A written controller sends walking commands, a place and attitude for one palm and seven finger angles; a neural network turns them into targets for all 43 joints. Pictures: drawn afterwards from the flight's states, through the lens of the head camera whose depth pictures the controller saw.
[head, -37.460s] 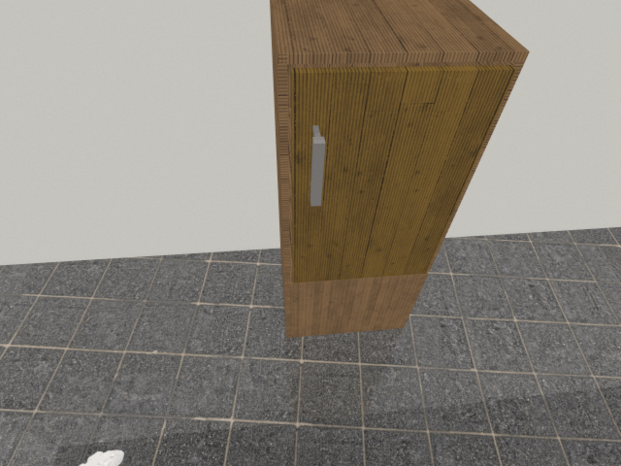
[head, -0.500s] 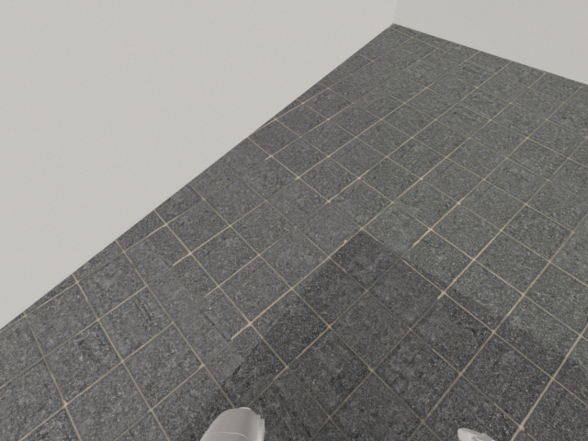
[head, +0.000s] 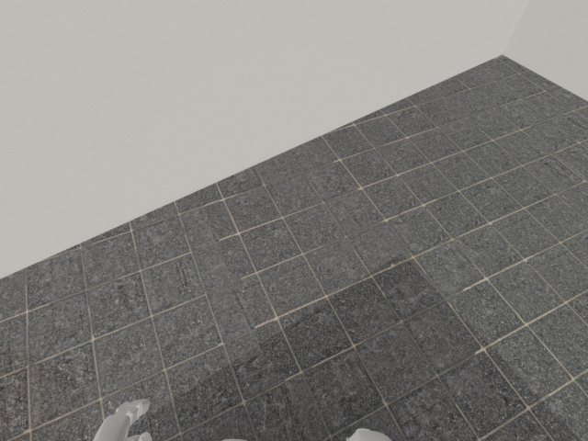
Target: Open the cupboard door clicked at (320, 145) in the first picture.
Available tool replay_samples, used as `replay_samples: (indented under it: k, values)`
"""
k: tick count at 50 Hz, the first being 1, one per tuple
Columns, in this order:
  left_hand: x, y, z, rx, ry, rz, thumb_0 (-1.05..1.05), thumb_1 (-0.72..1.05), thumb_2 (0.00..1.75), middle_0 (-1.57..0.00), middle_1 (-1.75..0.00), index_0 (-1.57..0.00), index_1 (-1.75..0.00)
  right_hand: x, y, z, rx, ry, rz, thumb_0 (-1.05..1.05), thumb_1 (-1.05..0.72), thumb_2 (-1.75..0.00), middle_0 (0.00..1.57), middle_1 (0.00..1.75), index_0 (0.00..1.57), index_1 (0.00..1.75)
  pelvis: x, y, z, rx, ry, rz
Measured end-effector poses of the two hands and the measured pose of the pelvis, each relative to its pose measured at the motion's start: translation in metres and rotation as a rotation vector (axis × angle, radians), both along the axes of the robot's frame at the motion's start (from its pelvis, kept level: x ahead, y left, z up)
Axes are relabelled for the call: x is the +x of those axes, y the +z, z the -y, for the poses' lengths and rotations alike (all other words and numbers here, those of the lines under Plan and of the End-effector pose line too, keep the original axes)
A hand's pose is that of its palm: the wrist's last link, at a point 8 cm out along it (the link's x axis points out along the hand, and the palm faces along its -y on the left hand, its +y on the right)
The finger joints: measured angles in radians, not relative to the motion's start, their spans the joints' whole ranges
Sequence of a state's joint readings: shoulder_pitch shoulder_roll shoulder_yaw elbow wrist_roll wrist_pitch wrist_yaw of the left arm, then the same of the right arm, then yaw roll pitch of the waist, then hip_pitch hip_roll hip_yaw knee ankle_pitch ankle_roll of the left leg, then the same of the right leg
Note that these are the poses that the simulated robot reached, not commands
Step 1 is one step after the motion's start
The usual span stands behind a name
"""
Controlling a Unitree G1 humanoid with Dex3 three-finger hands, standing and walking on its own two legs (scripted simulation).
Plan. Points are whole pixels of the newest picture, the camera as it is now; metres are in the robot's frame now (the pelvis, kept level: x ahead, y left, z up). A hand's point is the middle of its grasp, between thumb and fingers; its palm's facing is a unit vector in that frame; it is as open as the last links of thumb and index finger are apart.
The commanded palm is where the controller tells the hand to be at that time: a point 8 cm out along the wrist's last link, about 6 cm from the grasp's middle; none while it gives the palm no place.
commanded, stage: turn to face it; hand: left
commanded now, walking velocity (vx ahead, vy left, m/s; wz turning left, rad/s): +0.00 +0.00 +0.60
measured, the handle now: out of the picture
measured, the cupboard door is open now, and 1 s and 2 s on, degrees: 47 47 47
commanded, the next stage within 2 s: none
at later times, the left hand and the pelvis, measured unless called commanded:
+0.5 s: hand out of the picture +0.01 +0.21 -0.18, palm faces +0.35 -0.91 -0.24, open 7.4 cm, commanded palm none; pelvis +0.02 -0.02 -0.01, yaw +19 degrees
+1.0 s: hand out of the picture -0.01 +0.13 -0.16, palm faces +0.61 -0.76 -0.23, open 7.4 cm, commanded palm none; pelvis +0.05 -0.07 +0.01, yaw +38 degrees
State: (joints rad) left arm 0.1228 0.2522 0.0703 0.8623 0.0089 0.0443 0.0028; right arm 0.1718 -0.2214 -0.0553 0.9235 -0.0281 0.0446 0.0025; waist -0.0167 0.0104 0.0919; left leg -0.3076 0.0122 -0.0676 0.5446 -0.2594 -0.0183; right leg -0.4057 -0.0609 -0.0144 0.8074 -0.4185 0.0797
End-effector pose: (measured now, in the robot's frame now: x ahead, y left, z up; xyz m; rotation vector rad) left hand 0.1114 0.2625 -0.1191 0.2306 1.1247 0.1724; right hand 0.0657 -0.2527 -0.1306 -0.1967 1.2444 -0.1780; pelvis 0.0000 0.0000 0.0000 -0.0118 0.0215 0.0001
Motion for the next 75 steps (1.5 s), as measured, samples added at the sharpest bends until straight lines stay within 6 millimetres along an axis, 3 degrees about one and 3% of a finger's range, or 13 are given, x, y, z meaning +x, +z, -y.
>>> replay_samples:
  k: [5, 10, 16, 23, 28, 33, 38, 43, 51, 56, 59, 68, 75]
  values:
    - [-0.005, 0.005, 0.021, 0.04, 0.023, 0.05, 0.01, 0.9, 0.9, -0.2, -0.29, -0.2, -0.3, 0.007, -0.019, 0.028, 0.019, 0.016, -0.026, 0.01, -0.91, -0.89, 0.2, 0.3, 0.2, 0.3, 0.002, -0.01, 0.023, 0.019, 0.061, 0.004]
    - [-0.034, 0.008, 0.038, 0.015, 0.095, -0.011, 0.01, 0.9, 0.9, -0.2, -0.29, -0.2, -0.3, 0.027, -0.009, 0.038, 0.017, 0.069, -0.04, 0.01, -0.91, -0.89, 0.2, 0.3, 0.2, 0.3, 0.008, 0.001, 0.03, 0.038, 0.134, 0.006]
    - [-0.07, -0.007, 0.043, -0.047, 0.203, -0.051, 0.01, 0.9, 0.9, -0.2, -0.29, -0.2, -0.3, 0.068, 0.003, 0.022, 0.001, 0.198, -0.028, 0.01, -0.91, -0.89, 0.2, 0.3, 0.19, 0.3, 0.013, 0.003, 0.03, 0.052, 0.227, 0.004]
    - [-0.12, -0.036, 0.019, -0.065, 0.351, -0.138, 0.01, 0.9, 0.9, -0.2, -0.29, -0.2, -0.3, 0.118, 0.003, -0.014, -0.031, 0.349, 0.071, 0.0, -0.91, -0.89, 0.2, 0.3, 0.2, 0.3, 0.014, -0.014, 0.018, 0.026, 0.316, 0.002]
    - [-0.124, -0.021, 0.012, -0.039, 0.417, -0.116, 0.01, 0.9, 0.9, -0.2, -0.29, -0.2, -0.3, 0.126, 0.01, -0.022, -0.029, 0.408, 0.062, 0.0, -0.91, -0.89, 0.2, 0.3, 0.2, 0.3, 0.018, -0.003, 0.025, 0.009, 0.372, -0.002]
    - [-0.115, -0.004, 0.019, -0.002, 0.452, -0.056, 0.01, 0.9, 0.9, -0.19, -0.29, -0.2, -0.3, 0.137, 0.003, -0.016, 0.0, 0.449, 0.038, 0.0, -0.91, -0.89, 0.2, 0.3, 0.2, 0.3, 0.025, -0.001, 0.039, 0.007, 0.423, 0.0]
    - [-0.112, 0.002, 0.042, 0.048, 0.487, -0.001, 0.01, 0.9, 0.9, -0.2, -0.29, -0.2, -0.3, 0.158, -0.017, -0.001, 0.034, 0.475, 0.027, 0.0, -0.9, -0.89, 0.2, 0.3, 0.2, 0.3, 0.036, -0.011, 0.061, 0.024, 0.485, 0.004]
    - [-0.13, 0.009, 0.073, 0.018, 0.56, -0.027, 0.01, 0.9, 0.9, -0.2, -0.29, -0.2, -0.3, 0.181, -0.008, 0.0, 0.033, 0.535, 0.008, 0.01, -0.91, -0.89, 0.2, 0.3, 0.2, 0.3, 0.042, 0.0, 0.068, 0.043, 0.565, 0.012]
    - [-0.166, -0.008, 0.106, -0.079, 0.69, -0.065, 0.01, 0.9, 0.9, -0.2, -0.29, -0.2, -0.3, 0.211, 0.007, -0.035, 0.01, 0.68, 0.013, 0.01, -0.91, -0.89, 0.2, 0.3, 0.19, 0.3, 0.045, 0.004, 0.066, 0.048, 0.683, 0.0]
    - [-0.207, -0.036, 0.106, -0.126, 0.799, -0.099, 0.01, 0.9, 0.9, -0.2, -0.3, -0.2, -0.3, 0.226, 0.007, -0.079, -0.005, 0.792, 0.085, 0.01, -0.91, -0.89, 0.2, 0.3, 0.2, 0.3, 0.037, -0.012, 0.053, 0.024, 0.758, 0.001]
    - [-0.224, -0.039, 0.101, -0.125, 0.841, -0.14, 0.01, 0.9, 0.9, -0.2, -0.29, -0.2, -0.3, 0.225, 0.012, -0.095, -0.008, 0.836, 0.106, 0.0, -0.91, -0.89, 0.2, 0.3, 0.2, 0.3, 0.035, -0.01, 0.051, 0.017, 0.784, 0.004]
    - [-0.218, -0.008, 0.079, -0.044, 0.909, -0.042, 0.01, 0.9, 0.9, -0.19, -0.29, -0.2, -0.3, 0.214, 0.014, -0.094, -0.013, 0.899, 0.036, 0.0, -0.91, -0.89, 0.2, 0.3, 0.2, 0.3, 0.041, 0.005, 0.056, -0.006, 0.875, 0.007]
    - [-0.193, 0.003, 0.087, 0.033, 0.938, 0.027, 0.01, 0.9, 0.9, -0.19, -0.29, -0.2, -0.3, 0.233, -0.008, -0.076, 0.007, 0.925, -0.027, 0.0, -0.9, -0.89, 0.2, 0.3, 0.2, 0.3, 0.063, -0.004, 0.075, 0.007, 0.957, -0.009]
